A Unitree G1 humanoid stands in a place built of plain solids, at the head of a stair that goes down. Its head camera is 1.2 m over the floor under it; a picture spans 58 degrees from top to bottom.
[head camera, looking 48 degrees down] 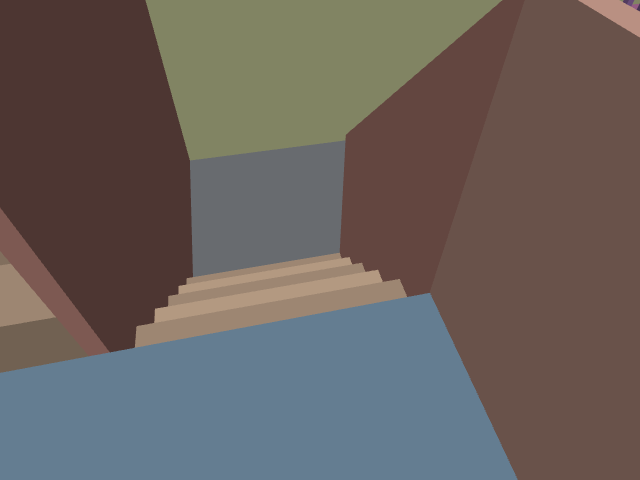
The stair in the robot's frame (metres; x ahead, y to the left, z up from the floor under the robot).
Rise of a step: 0.21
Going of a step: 0.22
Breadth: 1.03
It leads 12 degrees to the left of straight ahead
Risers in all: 6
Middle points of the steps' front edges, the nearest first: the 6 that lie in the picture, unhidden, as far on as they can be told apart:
0.73 0.13 0.00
0.95 0.18 -0.21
1.17 0.23 -0.42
1.38 0.27 -0.64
1.60 0.32 -0.85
1.81 0.37 -1.06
